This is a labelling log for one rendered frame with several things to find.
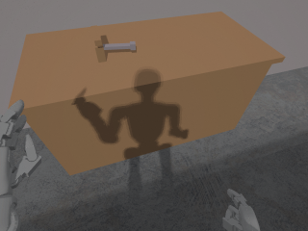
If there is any robot right hand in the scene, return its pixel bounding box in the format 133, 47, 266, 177
222, 189, 260, 231

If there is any robot left hand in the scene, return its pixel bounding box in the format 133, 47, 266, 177
0, 99, 41, 196

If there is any tap lever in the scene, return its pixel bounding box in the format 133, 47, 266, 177
103, 41, 136, 51

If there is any left robot forearm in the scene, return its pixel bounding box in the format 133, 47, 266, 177
0, 194, 21, 231

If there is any counter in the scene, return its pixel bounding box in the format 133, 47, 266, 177
8, 12, 286, 175

